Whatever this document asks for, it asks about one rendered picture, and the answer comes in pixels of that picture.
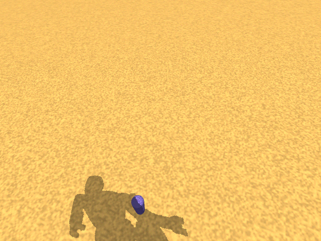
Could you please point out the cup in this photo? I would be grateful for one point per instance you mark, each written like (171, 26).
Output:
(138, 204)

